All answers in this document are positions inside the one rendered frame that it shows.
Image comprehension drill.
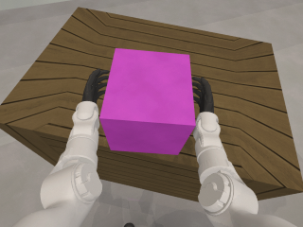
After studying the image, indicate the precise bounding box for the right robot hand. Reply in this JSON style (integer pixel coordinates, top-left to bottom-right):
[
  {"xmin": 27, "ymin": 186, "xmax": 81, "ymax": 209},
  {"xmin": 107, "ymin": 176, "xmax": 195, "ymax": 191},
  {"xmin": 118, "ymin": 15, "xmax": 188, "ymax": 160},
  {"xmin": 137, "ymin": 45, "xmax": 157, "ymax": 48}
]
[{"xmin": 191, "ymin": 77, "xmax": 214, "ymax": 113}]

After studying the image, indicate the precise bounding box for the left robot hand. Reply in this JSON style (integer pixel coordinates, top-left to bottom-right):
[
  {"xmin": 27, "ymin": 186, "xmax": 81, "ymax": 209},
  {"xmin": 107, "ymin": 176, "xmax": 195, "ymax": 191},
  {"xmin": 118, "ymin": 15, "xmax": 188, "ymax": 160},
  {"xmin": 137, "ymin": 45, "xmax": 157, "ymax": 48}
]
[{"xmin": 81, "ymin": 69, "xmax": 110, "ymax": 104}]

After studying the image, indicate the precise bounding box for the left robot upper arm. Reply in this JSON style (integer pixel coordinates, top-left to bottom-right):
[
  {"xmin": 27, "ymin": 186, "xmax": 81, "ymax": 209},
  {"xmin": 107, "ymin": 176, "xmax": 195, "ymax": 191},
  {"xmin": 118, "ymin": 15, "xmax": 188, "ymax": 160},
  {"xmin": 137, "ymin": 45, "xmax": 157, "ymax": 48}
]
[{"xmin": 11, "ymin": 162, "xmax": 102, "ymax": 227}]

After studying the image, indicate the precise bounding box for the pedestal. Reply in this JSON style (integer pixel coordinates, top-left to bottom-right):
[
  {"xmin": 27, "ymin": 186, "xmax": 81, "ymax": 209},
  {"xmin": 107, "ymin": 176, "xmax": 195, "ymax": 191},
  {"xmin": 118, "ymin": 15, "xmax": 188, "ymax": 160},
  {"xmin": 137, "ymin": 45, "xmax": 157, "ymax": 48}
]
[{"xmin": 0, "ymin": 7, "xmax": 303, "ymax": 202}]

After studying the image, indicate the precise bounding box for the robot left forearm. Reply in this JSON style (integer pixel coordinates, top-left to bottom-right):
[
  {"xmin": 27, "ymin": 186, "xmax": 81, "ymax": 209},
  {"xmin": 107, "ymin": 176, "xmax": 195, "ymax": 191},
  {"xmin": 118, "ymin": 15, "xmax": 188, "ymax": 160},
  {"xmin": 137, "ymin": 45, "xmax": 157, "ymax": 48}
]
[{"xmin": 40, "ymin": 101, "xmax": 100, "ymax": 204}]

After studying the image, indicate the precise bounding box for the robot right forearm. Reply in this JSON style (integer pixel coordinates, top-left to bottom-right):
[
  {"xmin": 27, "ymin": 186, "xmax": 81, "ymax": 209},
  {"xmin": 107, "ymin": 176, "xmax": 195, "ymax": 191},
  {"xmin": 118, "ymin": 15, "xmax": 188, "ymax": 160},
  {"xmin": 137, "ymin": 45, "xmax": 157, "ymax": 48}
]
[{"xmin": 193, "ymin": 112, "xmax": 247, "ymax": 186}]

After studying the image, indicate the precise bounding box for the carton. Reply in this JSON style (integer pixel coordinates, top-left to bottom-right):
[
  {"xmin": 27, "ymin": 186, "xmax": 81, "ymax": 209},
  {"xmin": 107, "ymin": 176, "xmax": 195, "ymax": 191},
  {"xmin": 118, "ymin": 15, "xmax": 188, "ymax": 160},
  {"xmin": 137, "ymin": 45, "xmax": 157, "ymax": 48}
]
[{"xmin": 99, "ymin": 48, "xmax": 196, "ymax": 155}]

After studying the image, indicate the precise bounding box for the right robot upper arm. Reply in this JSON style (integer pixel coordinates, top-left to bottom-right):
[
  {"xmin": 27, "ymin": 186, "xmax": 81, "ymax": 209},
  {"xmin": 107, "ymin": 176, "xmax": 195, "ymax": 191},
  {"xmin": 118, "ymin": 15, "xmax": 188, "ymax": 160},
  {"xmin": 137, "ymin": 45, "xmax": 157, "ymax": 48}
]
[{"xmin": 198, "ymin": 172, "xmax": 297, "ymax": 227}]

